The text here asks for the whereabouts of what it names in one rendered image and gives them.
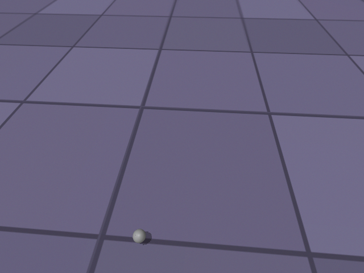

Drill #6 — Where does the ball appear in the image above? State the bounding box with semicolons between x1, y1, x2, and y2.
133;229;146;243

